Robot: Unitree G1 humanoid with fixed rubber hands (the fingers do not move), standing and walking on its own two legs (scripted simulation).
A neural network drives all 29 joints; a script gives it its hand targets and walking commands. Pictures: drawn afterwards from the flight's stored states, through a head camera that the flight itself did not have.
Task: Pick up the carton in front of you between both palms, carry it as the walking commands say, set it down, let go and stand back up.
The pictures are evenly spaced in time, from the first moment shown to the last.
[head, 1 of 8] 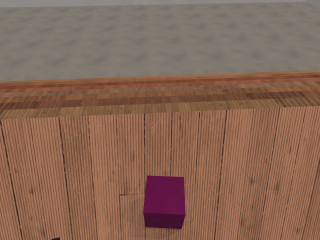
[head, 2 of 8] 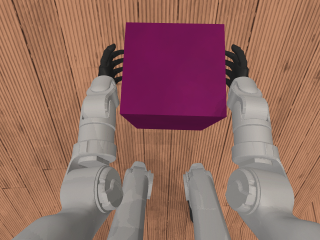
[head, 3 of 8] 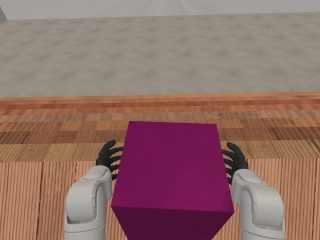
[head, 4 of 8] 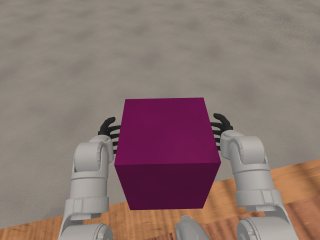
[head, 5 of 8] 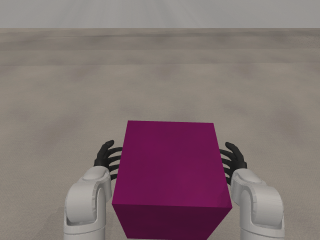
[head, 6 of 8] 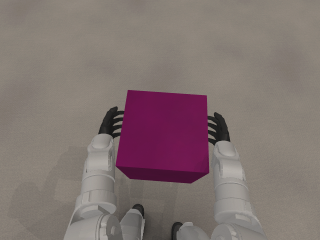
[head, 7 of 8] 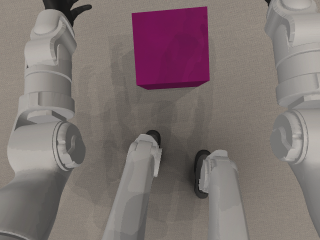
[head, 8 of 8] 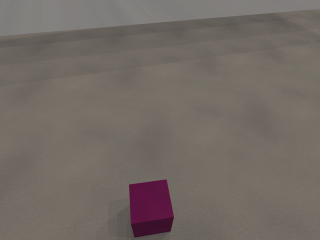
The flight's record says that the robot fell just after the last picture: no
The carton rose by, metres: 0.68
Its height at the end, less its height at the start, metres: -1.28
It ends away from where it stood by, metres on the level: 5.89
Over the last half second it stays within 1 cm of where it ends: yes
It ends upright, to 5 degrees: yes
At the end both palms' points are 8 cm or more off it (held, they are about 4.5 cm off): yes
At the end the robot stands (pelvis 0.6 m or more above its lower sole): yes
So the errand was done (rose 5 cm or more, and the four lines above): yes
